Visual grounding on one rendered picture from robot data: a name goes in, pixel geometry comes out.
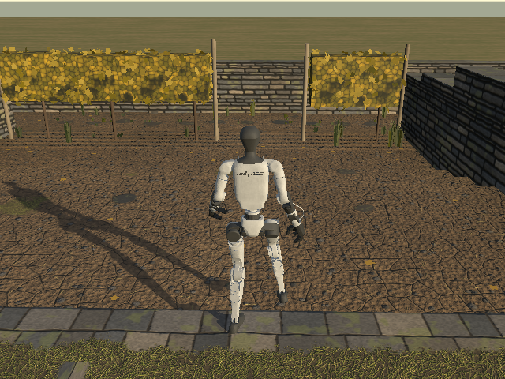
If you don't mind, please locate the left robot upper arm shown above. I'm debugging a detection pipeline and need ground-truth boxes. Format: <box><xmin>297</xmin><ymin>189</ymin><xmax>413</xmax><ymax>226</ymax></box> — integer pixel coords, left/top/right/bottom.
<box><xmin>213</xmin><ymin>159</ymin><xmax>234</xmax><ymax>202</ymax></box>

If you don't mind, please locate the right robot upper arm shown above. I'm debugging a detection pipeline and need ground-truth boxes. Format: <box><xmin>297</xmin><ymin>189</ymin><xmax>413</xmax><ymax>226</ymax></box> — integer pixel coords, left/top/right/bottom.
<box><xmin>267</xmin><ymin>159</ymin><xmax>289</xmax><ymax>205</ymax></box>

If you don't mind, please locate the robot right shin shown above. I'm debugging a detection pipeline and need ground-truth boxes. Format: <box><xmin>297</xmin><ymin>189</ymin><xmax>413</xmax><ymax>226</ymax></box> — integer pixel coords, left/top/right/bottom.
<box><xmin>271</xmin><ymin>244</ymin><xmax>285</xmax><ymax>294</ymax></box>

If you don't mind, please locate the robot left hand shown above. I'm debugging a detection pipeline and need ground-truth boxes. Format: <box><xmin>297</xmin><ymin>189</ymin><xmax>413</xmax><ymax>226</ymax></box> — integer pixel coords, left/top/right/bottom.
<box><xmin>209</xmin><ymin>206</ymin><xmax>227</xmax><ymax>219</ymax></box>

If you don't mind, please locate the robot right hand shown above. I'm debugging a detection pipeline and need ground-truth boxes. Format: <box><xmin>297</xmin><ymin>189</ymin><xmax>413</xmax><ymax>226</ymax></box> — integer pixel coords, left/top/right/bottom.
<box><xmin>286</xmin><ymin>223</ymin><xmax>305</xmax><ymax>243</ymax></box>

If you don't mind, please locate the right robot forearm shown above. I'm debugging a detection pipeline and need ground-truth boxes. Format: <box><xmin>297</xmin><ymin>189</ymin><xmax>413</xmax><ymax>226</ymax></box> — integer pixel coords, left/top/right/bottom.
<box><xmin>282</xmin><ymin>192</ymin><xmax>301</xmax><ymax>227</ymax></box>

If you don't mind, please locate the left robot forearm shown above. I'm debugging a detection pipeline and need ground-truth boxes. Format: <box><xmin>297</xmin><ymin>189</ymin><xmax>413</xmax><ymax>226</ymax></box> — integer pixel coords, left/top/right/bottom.
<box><xmin>209</xmin><ymin>190</ymin><xmax>221</xmax><ymax>212</ymax></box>

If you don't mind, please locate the right robot foot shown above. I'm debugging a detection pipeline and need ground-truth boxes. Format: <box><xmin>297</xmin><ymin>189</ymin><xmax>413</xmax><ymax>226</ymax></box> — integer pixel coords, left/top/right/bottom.
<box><xmin>277</xmin><ymin>288</ymin><xmax>288</xmax><ymax>303</ymax></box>

